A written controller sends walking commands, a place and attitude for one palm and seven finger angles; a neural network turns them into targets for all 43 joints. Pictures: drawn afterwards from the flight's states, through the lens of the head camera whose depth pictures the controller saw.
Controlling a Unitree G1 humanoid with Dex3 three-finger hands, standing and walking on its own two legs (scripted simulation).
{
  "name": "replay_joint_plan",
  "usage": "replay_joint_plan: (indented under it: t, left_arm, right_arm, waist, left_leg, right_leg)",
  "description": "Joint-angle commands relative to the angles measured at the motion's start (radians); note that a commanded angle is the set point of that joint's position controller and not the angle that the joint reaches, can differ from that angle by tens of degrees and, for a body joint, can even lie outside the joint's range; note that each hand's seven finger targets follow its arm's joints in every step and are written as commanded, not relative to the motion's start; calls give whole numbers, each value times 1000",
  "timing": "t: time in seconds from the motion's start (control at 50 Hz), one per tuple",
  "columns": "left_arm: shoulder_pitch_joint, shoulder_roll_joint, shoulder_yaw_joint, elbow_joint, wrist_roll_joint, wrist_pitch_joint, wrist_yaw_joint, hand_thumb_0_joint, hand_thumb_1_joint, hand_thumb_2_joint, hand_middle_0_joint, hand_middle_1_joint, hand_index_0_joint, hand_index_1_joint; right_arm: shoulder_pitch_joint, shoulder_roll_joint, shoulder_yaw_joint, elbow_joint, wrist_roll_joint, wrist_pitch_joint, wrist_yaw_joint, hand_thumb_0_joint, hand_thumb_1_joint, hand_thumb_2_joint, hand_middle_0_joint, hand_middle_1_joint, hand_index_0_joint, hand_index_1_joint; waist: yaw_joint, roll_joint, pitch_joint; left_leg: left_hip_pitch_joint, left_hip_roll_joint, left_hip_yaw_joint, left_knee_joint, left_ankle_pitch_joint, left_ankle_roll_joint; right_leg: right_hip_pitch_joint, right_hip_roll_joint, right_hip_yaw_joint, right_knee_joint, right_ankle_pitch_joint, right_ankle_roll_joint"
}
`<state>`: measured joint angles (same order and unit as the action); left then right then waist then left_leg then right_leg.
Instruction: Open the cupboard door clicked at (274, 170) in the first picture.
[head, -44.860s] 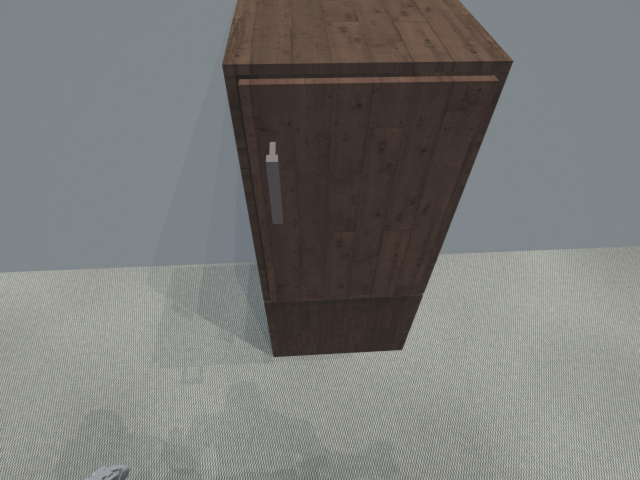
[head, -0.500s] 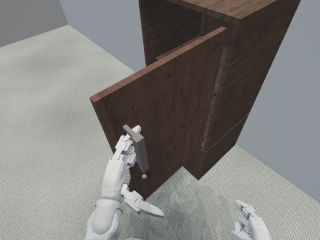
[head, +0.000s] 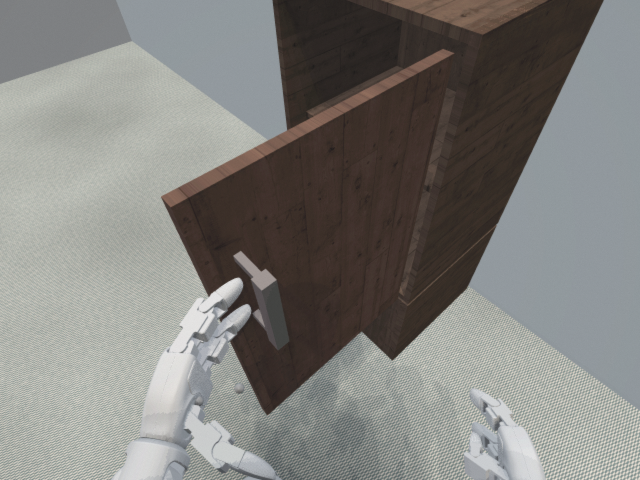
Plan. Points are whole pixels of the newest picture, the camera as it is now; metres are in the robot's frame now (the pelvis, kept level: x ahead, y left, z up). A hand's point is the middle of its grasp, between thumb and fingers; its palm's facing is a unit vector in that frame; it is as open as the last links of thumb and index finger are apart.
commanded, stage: slide the hand sideways off the handle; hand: left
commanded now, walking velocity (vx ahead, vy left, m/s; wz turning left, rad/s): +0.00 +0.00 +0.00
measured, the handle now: (262, 302) +0.31 +0.09 +0.08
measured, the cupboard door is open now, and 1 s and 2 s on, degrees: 90 90 90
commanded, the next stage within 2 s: draw the hand back to the body in 0.36 s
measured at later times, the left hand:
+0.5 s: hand (183, 422) +0.17 +0.14 +0.08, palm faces -0.08 -1.00 +0.00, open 16.3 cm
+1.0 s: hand (101, 403) +0.17 +0.20 +0.13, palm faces +0.00 -0.99 -0.11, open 16.1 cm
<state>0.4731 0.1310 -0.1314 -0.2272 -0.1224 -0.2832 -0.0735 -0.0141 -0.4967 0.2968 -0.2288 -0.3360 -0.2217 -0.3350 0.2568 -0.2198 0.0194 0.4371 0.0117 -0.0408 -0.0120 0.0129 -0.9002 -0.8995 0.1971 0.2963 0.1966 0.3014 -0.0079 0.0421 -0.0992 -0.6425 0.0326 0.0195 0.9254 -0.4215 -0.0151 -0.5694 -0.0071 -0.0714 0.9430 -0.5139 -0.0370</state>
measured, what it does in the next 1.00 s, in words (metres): stands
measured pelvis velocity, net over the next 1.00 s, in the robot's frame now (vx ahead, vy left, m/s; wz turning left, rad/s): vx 0.00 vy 0.03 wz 0.02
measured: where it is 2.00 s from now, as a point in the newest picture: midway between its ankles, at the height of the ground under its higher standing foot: outside the picture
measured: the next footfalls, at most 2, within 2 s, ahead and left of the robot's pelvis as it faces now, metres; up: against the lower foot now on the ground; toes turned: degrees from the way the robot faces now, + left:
none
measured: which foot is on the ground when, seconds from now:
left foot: down 0.00-1.00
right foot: down 0.00-1.00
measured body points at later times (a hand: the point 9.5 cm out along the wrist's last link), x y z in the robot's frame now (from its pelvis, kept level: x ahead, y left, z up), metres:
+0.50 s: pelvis -0.01 +0.01 -0.01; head +0.03 +0.00 +0.44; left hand +0.17 +0.20 +0.08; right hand +0.19 -0.21 -0.08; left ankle +0.03 +0.13 -0.69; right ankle -0.02 -0.09 -0.69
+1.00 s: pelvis +0.00 +0.03 +0.01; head -0.01 +0.02 +0.46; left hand +0.17 +0.26 +0.14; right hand +0.19 -0.19 -0.05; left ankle +0.02 +0.13 -0.69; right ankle -0.02 -0.09 -0.69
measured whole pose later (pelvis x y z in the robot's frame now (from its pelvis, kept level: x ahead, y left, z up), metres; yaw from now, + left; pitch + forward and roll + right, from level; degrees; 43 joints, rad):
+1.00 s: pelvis +0.00 +0.03 +0.01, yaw +1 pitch +4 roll -2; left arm 0.56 0.27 0.13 -0.40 -0.26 -0.13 -0.19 -0.01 -0.45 0.32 -0.15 -0.30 -0.16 -0.30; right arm 0.27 -0.24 0.04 0.47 0.05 -0.13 -0.07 0.01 -0.90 -0.90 0.20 0.30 0.20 0.30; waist 0.03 0.06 -0.10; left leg -0.54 0.02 0.00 0.87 -0.40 0.02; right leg -0.43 -0.01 -0.09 0.82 -0.45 0.00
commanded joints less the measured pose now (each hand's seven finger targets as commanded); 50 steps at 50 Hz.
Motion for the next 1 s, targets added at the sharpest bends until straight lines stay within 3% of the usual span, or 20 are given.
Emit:
replay_joint_plan:
  t: [0.0, 0.12, 0.18, 0.2, 0.32, 0.4, 0.52, 0.56, 0.6, 0.64, 0.7, 0.78, 0.84, 0.94, 0.96, 0.98]
  left_arm:
    - [50, 78, 162, -212, -50, -66, 4, 0, -500, 300, -150, -300, -150, -300]
    - [113, 115, 215, -232, -85, -102, -47, 0, -500, 300, -150, -300, -150, -300]
    - [104, 104, 194, -261, -105, -120, -81, 0, -500, 300, -150, -300, -150, -300]
    - [106, 117, 206, -249, -109, -125, -91, 0, -500, 300, -150, -300, -150, -300]
    - [89, 121, 176, -277, -138, -138, -168, 0, -500, 300, -150, -300, -150, -300]
    - [74, 101, 144, -276, -131, -118, -155, 0, -500, 300, -150, -300, -150, -300]
    - [101, 177, 231, -346, -104, -68, -85, 0, -500, 300, -150, -300, -150, -300]
    - [116, 151, 215, -354, -108, -46, -82, 0, -500, 300, -150, -300, -150, -300]
    - [113, 152, 221, -358, -122, -25, -88, 0, -500, 300, -150, -300, -150, -300]
    - [118, 152, 228, -335, -130, -4, -100, 0, -500, 300, -150, -300, -150, -300]
    - [98, 173, 243, -383, -143, 15, -121, 0, -500, 300, -150, -300, -150, -300]
    - [76, 205, 293, -381, -162, 41, -133, 0, -500, 300, -150, -300, -150, -300]
    - [73, 214, 317, -394, -171, 56, -141, 0, -500, 300, -150, -300, -150, -300]
    - [33, 235, 353, -389, -189, 96, -160, 0, -325, 375, -156, -300, -156, -300]
    - [3, 363, 379, -466, -38, 116, -4, 0, -290, 390, -158, -300, -158, -300]
    - [56, 274, 337, -445, -20, 145, 63, 0, -255, 405, -159, -300, -159, -300]
  right_arm:
    - [-73, -89, -44, -173, 5, -58, -16, 0, -900, -900, 200, 300, 200, 300]
    - [-77, -92, -56, -171, 11, -60, -24, 0, -900, -900, 200, 300, 200, 300]
    - [-74, -96, -56, -176, 12, -69, -28, 0, -900, -900, 200, 300, 200, 300]
    - [-67, -99, -59, -171, 13, -70, -33, 0, -900, -900, 200, 300, 200, 300]
    - [-68, -111, -59, -176, 20, -96, -47, 0, -900, -900, 200, 300, 200, 300]
    - [-65, -111, -58, -186, 22, -111, -48, 0, -900, -900, 200, 300, 200, 300]
    - [-75, -99, -55, -198, 24, -97, -48, 0, -900, -900, 200, 300, 200, 300]
    - [-79, -93, -47, -201, 30, -95, -46, 0, -900, -900, 200, 300, 200, 300]
    - [-83, -96, -42, -197, 32, -98, -49, 0, -900, -900, 200, 300, 200, 300]
    - [-88, -102, -38, -192, 34, -100, -52, 0, -900, -900, 200, 300, 200, 300]
    - [-87, -108, -32, -192, 36, -115, -55, 0, -900, -900, 200, 300, 200, 300]
    - [-92, -114, -28, -175, 38, -133, -60, 0, -900, -900, 200, 300, 200, 300]
    - [-100, -114, -25, -167, 40, -147, -63, 0, -900, -900, 200, 300, 200, 300]
    - [-108, -123, -19, -143, 45, -169, -69, 0, -900, -900, 200, 300, 200, 300]
    - [-119, -110, -14, -152, 31, -153, -97, 0, -900, -900, 200, 300, 200, 300]
    - [-111, -92, -5, -143, 22, -146, -107, 0, -900, -900, 200, 300, 200, 300]
  waist:
    - [23, -93, -131]
    - [27, -86, -136]
    - [12, -64, -136]
    - [6, -90, -133]
    - [-4, -55, -138]
    - [-1, -61, -128]
    - [36, -36, -170]
    - [30, -8, -138]
    - [24, -11, -117]
    - [19, -55, -85]
    - [21, -11, -94]
    - [23, -29, -63]
    - [33, 0, -70]
    - [33, 4, -50]
    - [79, 10, -36]
    - [55, 28, 13]
  left_leg:
    - [85, -52, -17, -79, 189, 33]
    - [63, -53, -24, -55, 200, 32]
    - [63, -53, -27, -46, 187, 33]
    - [56, -50, -30, -38, 180, 33]
    - [51, -50, -41, -23, 168, 39]
    - [59, -46, -54, -40, 137, 41]
    - [95, -40, -53, -81, 155, 42]
    - [111, -37, -51, -101, 144, 40]
    - [116, -35, -52, -113, 131, 39]
    - [111, -34, -56, -125, 124, 41]
    - [146, -32, -62, -150, 119, 40]
    - [155, -31, -70, -175, 99, 39]
    - [184, -32, -70, -191, 120, 39]
    - [218, -30, -77, -226, 123, 40]
    - [232, -25, -57, -271, 99, 37]
    - [258, -29, -50, -283, 94, 35]
  right_leg:
    - [87, 1, 79, -177, 421, 41]
    - [87, -3, 94, -163, 452, 45]
    - [53, -1, 87, -156, 423, 47]
    - [43, -1, 91, -159, 411, 50]
    - [9, 3, 90, -154, 339, 43]
    - [-37, 19, 49, -139, 245, 29]
    - [19, 29, 29, -138, 241, 18]
    - [11, 32, 17, -151, 234, 19]
    - [17, 33, 18, -171, 225, 21]
    - [24, 34, 19, -193, 217, 25]
    - [32, 37, 9, -203, 206, 23]
    - [46, 37, 8, -235, 179, 23]
    - [73, 37, 7, -249, 199, 21]
    - [103, 38, 0, -286, 202, 22]
    - [127, 11, 64, -365, 176, 10]
    - [117, 3, 59, -398, 159, 11]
